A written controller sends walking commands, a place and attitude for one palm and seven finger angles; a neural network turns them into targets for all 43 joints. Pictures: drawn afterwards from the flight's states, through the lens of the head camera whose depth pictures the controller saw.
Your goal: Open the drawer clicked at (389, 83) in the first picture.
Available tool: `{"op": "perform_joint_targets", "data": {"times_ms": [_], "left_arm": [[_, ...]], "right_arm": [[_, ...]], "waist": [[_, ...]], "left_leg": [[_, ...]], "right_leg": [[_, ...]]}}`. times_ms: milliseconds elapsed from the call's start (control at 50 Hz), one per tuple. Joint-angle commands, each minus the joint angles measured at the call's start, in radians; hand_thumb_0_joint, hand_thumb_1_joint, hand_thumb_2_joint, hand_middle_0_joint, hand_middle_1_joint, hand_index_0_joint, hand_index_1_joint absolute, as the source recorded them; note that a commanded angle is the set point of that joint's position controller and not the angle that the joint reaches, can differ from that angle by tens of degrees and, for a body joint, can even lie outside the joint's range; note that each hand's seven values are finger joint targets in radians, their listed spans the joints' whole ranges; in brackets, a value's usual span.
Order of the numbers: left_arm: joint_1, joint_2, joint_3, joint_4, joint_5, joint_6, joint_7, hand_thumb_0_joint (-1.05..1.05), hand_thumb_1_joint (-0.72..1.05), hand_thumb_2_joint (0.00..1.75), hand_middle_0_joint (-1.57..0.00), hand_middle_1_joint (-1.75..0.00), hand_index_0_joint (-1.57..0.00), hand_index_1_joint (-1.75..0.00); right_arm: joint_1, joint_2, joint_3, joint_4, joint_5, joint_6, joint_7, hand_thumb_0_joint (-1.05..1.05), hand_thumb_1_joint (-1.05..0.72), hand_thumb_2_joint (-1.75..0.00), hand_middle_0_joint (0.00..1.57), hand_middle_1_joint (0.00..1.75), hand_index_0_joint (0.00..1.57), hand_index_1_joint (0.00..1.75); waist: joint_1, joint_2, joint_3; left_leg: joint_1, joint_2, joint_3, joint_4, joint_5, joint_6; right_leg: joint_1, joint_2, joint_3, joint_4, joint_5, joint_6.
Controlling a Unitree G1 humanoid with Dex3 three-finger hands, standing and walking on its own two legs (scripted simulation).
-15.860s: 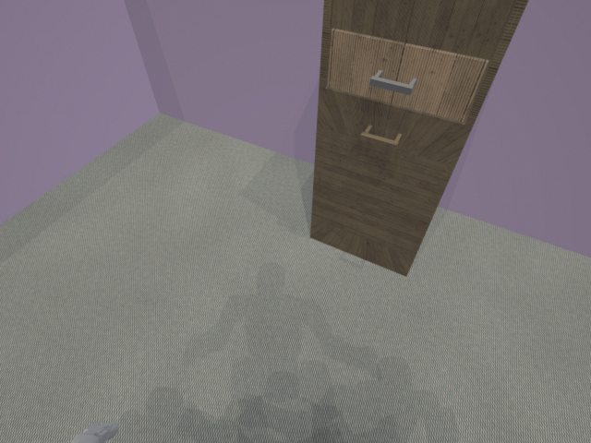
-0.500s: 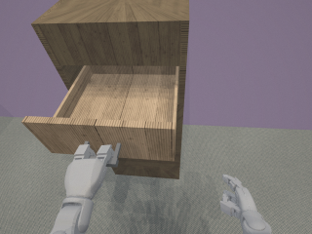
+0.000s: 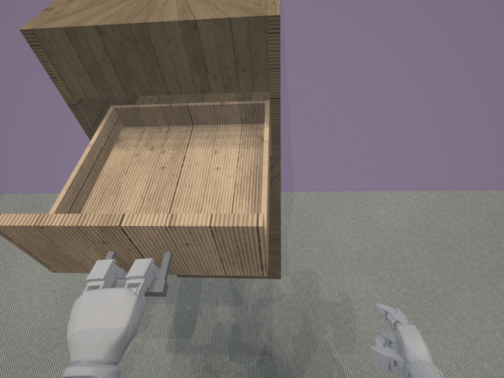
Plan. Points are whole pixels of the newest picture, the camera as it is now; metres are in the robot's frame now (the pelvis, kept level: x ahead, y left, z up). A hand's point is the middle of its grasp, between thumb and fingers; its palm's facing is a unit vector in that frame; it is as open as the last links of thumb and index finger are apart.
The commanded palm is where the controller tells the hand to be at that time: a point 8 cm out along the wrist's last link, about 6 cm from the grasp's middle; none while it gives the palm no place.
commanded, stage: pull the drawer open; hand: left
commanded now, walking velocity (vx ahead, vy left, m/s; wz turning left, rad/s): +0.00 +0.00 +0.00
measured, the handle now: (134, 273) +0.25 +0.21 +0.06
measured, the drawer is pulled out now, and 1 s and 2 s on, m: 0.30 0.30 0.30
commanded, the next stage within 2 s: open the thumb to release the handle in 0.10 s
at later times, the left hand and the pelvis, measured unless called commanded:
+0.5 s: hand (132, 317) +0.19 +0.20 +0.04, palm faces +0.07 -0.10 -0.99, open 7.8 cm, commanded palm +0.16 +0.21 +0.08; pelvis -0.02 -0.01 +0.01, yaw +2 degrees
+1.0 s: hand (137, 310) +0.20 +0.20 +0.03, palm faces +0.06 -0.11 -0.99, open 13.7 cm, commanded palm +0.17 +0.20 +0.08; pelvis -0.02 +0.00 +0.01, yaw +2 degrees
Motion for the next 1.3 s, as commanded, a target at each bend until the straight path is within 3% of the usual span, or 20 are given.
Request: {"op": "perform_joint_targets", "data": {"times_ms": [0,80,160,180,220,240,360,520,580,720,760,780,820,880,1020,1080,1140,1160,1220,1280], "left_arm": [[0.066,0.131,0.167,-0.166,-0.014,0.046,0.061,0.00,0.90,0.90,-0.40,-1.35,-0.40,-1.35],[0.005,0.112,0.135,-0.143,-0.018,0.063,0.044,0.00,0.90,0.90,-0.40,-1.35,-0.40,-1.35],[-0.031,0.123,0.141,-0.141,-0.014,0.063,0.032,0.00,0.90,0.90,-0.40,-1.35,-0.40,-1.35],[-0.257,0.094,0.082,-0.112,0.001,0.065,0.032,0.00,0.90,0.90,-0.40,-1.35,-0.40,-1.35],[-0.263,0.135,0.129,-0.078,0.011,0.065,0.041,0.00,0.76,0.84,-0.39,-1.34,-0.39,-1.34],[-0.217,0.109,0.112,-0.050,0.011,0.069,0.039,0.00,0.69,0.81,-0.38,-1.33,-0.38,-1.33],[-0.293,0.096,0.064,-0.012,0.016,0.089,0.002,0.00,0.27,0.63,-0.35,-1.28,-0.35,-1.28],[-0.281,0.131,0.107,-0.005,0.006,0.065,-0.028,0.00,-0.29,0.39,-0.32,-1.22,-0.32,-1.22],[-0.331,0.110,0.084,0.020,0.004,0.056,-0.031,0.00,-0.50,0.30,-0.30,-1.20,-0.30,-1.20],[-0.428,0.136,0.099,0.036,0.019,0.060,-0.014,0.00,-0.50,0.30,-0.30,-1.20,-0.30,-1.20],[-0.420,0.083,0.048,0.039,0.017,0.066,-0.017,0.00,-0.50,0.30,-0.30,-1.20,-0.30,-1.20],[-0.396,0.015,-0.024,0.039,0.015,0.069,-0.022,0.00,-0.50,0.30,-0.30,-1.20,-0.30,-1.20],[-0.403,0.081,0.032,0.033,0.013,0.071,-0.020,0.00,-0.50,0.30,-0.30,-1.20,-0.30,-1.20],[-0.432,0.047,-0.005,0.044,0.034,0.078,-0.021,0.00,-0.50,0.30,-0.30,-1.20,-0.30,-1.20],[-0.437,0.083,0.027,0.017,0.024,0.075,-0.024,0.00,-0.50,0.30,-0.30,-1.20,-0.30,-1.20],[-0.457,0.042,-0.012,0.041,0.027,0.075,-0.024,0.00,-0.50,0.30,-0.30,-1.20,-0.30,-1.20],[-0.484,0.098,0.037,-0.043,0.026,0.074,-0.016,0.00,-0.50,0.30,-0.30,-1.20,-0.30,-1.20],[-0.476,0.077,0.013,-0.058,0.017,0.076,-0.021,0.00,-0.50,0.30,-0.30,-1.20,-0.30,-1.20],[-0.496,0.130,0.060,-0.093,0.004,0.078,-0.029,0.00,-0.50,0.30,-0.30,-1.20,-0.30,-1.20],[-0.453,0.095,0.032,-0.135,-0.012,0.076,-0.048,0.00,-0.50,0.30,-0.30,-1.20,-0.30,-1.20]], "right_arm": [[-0.153,-0.072,-0.015,-0.173,0.011,-0.052,-0.013,0.00,-0.90,-0.90,0.20,0.30,0.20,0.30],[-0.163,-0.072,-0.009,-0.171,0.013,-0.053,-0.026,0.00,-0.90,-0.90,0.20,0.30,0.20,0.30],[-0.161,-0.071,-0.007,-0.167,0.013,-0.055,-0.034,0.00,-0.90,-0.90,0.20,0.30,0.20,0.30],[-0.170,-0.080,-0.002,-0.141,0.011,-0.049,-0.044,0.00,-0.90,-0.90,0.20,0.30,0.20,0.30],[-0.161,-0.075,-0.009,-0.142,0.008,-0.057,-0.054,0.00,-0.90,-0.90,0.20,0.30,0.20,0.30],[-0.158,-0.068,-0.009,-0.139,0.009,-0.062,-0.056,0.00,-0.90,-0.90,0.20,0.30,0.20,0.30],[-0.178,-0.062,0.002,-0.121,0.015,-0.060,-0.065,0.00,-0.90,-0.90,0.20,0.30,0.20,0.30],[-0.188,-0.060,0.008,-0.116,0.020,-0.062,-0.072,0.00,-0.90,-0.90,0.20,0.30,0.20,0.30],[-0.185,-0.058,0.006,-0.110,0.018,-0.062,-0.072,0.00,-0.90,-0.90,0.20,0.30,0.20,0.30],[-0.184,-0.066,0.000,-0.103,0.018,-0.062,-0.078,0.00,-0.90,-0.90,0.20,0.30,0.20,0.30],[-0.180,-0.061,-0.002,-0.101,0.020,-0.062,-0.073,0.00,-0.90,-0.90,0.20,0.30,0.20,0.30],[-0.175,-0.061,-0.002,-0.105,0.017,-0.067,-0.065,0.00,-0.90,-0.90,0.20,0.30,0.20,0.30],[-0.178,-0.070,-0.005,-0.104,0.019,-0.064,-0.065,0.00,-0.90,-0.90,0.20,0.30,0.20,0.30],[-0.180,-0.065,-0.003,-0.102,0.017,-0.059,-0.062,0.00,-0.90,-0.90,0.20,0.30,0.20,0.30],[-0.176,-0.073,-0.005,-0.106,0.019,-0.056,-0.058,0.00,-0.90,-0.90,0.20,0.30,0.20,0.30],[-0.175,-0.068,-0.002,-0.103,0.015,-0.056,-0.059,0.00,-0.90,-0.90,0.20,0.30,0.20,0.30],[-0.177,-0.067,-0.005,-0.108,0.013,-0.055,-0.063,0.00,-0.90,-0.90,0.20,0.30,0.20,0.30],[-0.178,-0.064,-0.005,-0.110,0.014,-0.056,-0.061,0.00,-0.90,-0.90,0.20,0.30,0.20,0.30],[-0.190,-0.068,-0.002,-0.104,0.017,-0.055,-0.068,0.00,-0.90,-0.90,0.20,0.30,0.20,0.30],[-0.191,-0.062,-0.002,-0.107,0.018,-0.058,-0.059,0.00,-0.90,-0.90,0.20,0.30,0.20,0.30]], "waist": [[0.055,-0.080,-0.168],[0.049,-0.077,-0.125],[0.051,-0.083,-0.144],[0.000,-0.076,-0.120],[0.024,-0.082,-0.147],[0.038,-0.080,-0.166],[0.041,-0.102,-0.138],[0.056,-0.080,-0.126],[0.042,-0.101,-0.082],[0.039,-0.096,-0.140],[0.036,-0.070,-0.132],[0.033,-0.082,-0.139],[0.038,-0.109,-0.144],[0.035,-0.086,-0.132],[0.034,-0.089,-0.152],[0.028,-0.094,-0.123],[0.041,-0.060,-0.195],[0.038,-0.058,-0.195],[0.039,-0.059,-0.182],[0.045,-0.052,-0.167]], "left_leg": [[-0.047,-0.070,-0.031,-0.085,0.292,0.035],[-0.045,-0.072,-0.029,-0.101,0.253,0.038],[-0.031,-0.073,-0.027,-0.114,0.243,0.038],[-0.026,-0.076,-0.034,-0.110,0.223,0.040],[-0.009,-0.075,-0.033,-0.116,0.226,0.040],[-0.001,-0.077,-0.029,-0.122,0.236,0.038],[0.010,-0.081,-0.022,-0.153,0.221,0.039],[0.018,-0.081,-0.019,-0.179,0.226,0.033],[0.007,-0.082,-0.016,-0.183,0.190,0.036],[0.021,-0.083,-0.020,-0.186,0.206,0.034],[0.030,-0.082,-0.020,-0.189,0.218,0.033],[0.037,-0.082,-0.024,-0.184,0.238,0.035],[0.032,-0.078,-0.025,-0.185,0.244,0.033],[0.024,-0.080,-0.024,-0.187,0.225,0.033],[0.025,-0.076,-0.030,-0.184,0.247,0.031],[0.019,-0.075,-0.030,-0.186,0.231,0.036],[0.054,-0.076,-0.032,-0.188,0.266,0.035],[0.067,-0.075,-0.033,-0.191,0.275,0.038],[0.076,-0.074,-0.035,-0.204,0.286,0.036],[0.097,-0.069,-0.035,-0.219,0.322,0.037]], "right_leg": [[0.250,0.022,0.014,-0.114,0.289,-0.025],[0.239,0.023,0.008,-0.137,0.233,-0.023],[0.259,0.018,0.017,-0.155,0.207,-0.022],[0.207,0.020,0.010,-0.161,0.189,-0.018],[0.230,0.023,0.014,-0.174,0.169,-0.021],[0.255,0.021,0.006,-0.170,0.190,-0.021],[0.279,0.015,0.004,-0.203,0.167,-0.015],[0.313,0.012,0.019,-0.231,0.164,-0.014],[0.280,0.010,0.014,-0.250,0.108,-0.010],[0.296,0.012,0.014,-0.243,0.119,-0.013],[0.288,0.011,-0.001,-0.235,0.135,-0.017],[0.282,0.014,-0.012,-0.224,0.155,-0.017],[0.294,0.015,-0.006,-0.224,0.162,-0.017],[0.272,0.016,-0.010,-0.221,0.133,-0.021],[0.288,0.017,-0.001,-0.214,0.161,-0.023],[0.265,0.016,-0.013,-0.214,0.145,-0.021],[0.309,0.015,-0.006,-0.210,0.173,-0.024],[0.314,0.013,-0.011,-0.214,0.182,-0.023],[0.332,0.016,-0.004,-0.228,0.193,-0.023],[0.342,0.016,-0.019,-0.230,0.220,-0.022]]}}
